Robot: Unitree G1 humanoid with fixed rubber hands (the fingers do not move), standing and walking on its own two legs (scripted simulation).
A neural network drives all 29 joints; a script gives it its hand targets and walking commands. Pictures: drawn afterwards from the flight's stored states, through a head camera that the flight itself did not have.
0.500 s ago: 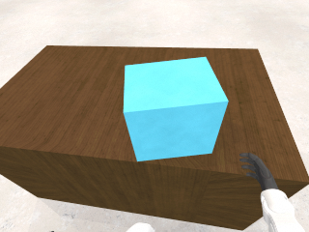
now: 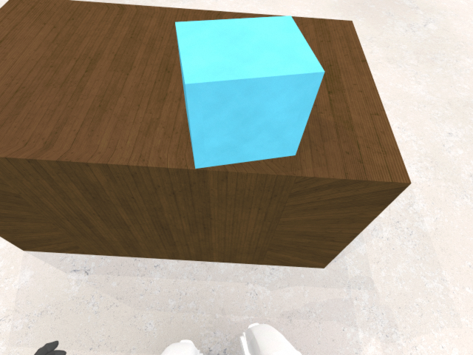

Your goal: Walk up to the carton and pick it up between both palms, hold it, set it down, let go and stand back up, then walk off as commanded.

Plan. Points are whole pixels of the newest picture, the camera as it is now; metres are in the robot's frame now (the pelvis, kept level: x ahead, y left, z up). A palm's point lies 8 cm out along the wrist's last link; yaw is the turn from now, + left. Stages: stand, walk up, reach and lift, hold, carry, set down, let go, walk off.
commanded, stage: walk off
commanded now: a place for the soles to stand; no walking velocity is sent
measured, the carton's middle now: (241, 95) +0.64 +0.00 +0.04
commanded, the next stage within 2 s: none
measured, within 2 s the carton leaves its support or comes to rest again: neither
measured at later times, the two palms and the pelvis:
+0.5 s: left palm out of the picture +0.00 +0.24 -0.03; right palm out of the picture -0.07 -0.39 -0.14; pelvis -0.15 -0.07 +0.00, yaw +1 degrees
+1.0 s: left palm out of the picture -0.31 +0.30 -0.10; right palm out of the picture -0.26 -0.36 -0.09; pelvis -0.36 -0.04 +0.00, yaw +4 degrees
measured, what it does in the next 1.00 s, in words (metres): walks backwards: right foot, then left foot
